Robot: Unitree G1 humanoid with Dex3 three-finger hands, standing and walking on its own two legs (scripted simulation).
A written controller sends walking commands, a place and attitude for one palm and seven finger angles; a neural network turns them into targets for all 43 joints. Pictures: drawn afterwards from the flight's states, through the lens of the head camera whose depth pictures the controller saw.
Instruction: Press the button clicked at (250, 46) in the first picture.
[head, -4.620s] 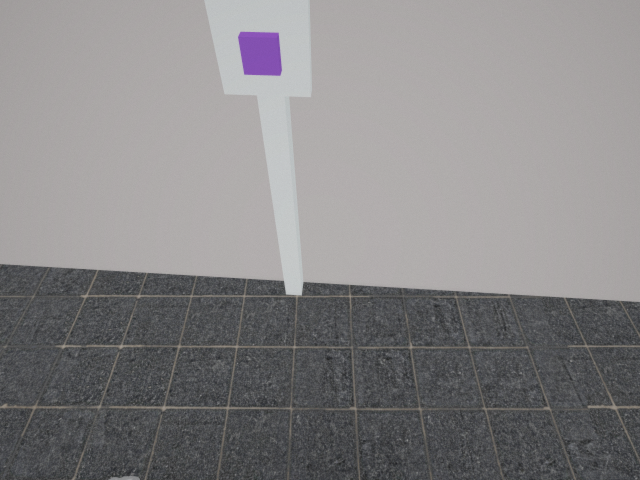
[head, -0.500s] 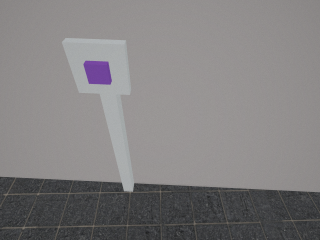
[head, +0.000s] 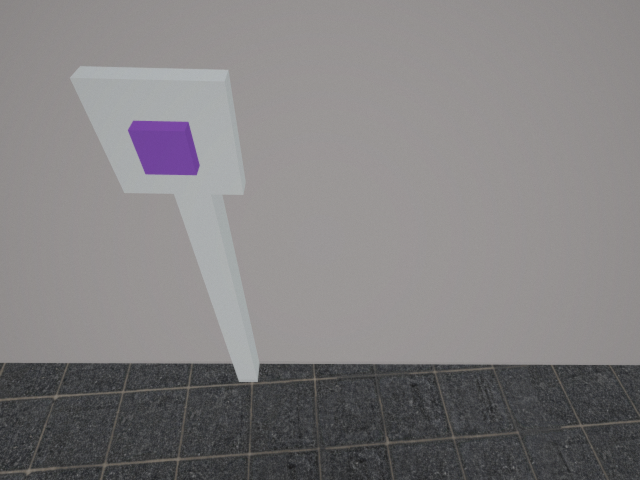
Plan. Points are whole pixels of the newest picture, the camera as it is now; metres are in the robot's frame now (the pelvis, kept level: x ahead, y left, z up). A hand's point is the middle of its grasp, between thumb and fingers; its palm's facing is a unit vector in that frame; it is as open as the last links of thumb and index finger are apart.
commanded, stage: come to a stop and stand still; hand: left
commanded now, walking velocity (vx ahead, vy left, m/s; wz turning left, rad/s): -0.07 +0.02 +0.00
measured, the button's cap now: (166, 147) +0.48 +0.23 +0.16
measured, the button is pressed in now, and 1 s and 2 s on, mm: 0 0 0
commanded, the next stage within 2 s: look again from close up in 0.66 s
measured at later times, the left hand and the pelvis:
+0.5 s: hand out of the picture -0.01 +0.21 -0.16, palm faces +0.01 -0.98 -0.21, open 7.3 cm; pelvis -0.01 +0.02 +0.02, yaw -2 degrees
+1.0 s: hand out of the picture +0.00 +0.18 -0.15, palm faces -0.02 -0.97 -0.22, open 7.3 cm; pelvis -0.01 +0.01 +0.01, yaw -2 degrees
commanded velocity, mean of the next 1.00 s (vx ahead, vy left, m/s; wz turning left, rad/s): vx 0.00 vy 0.00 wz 0.00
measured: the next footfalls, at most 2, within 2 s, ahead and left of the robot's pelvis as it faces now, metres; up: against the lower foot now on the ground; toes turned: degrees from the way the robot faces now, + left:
none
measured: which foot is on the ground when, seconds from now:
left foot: down 0.00-1.00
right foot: down 0.00-1.00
